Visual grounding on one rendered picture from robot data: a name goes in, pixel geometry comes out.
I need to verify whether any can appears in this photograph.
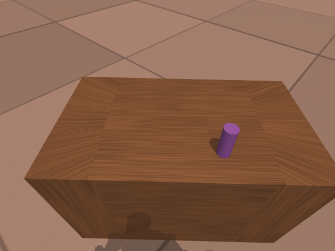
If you can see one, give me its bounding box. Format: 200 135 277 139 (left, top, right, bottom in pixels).
216 123 240 158

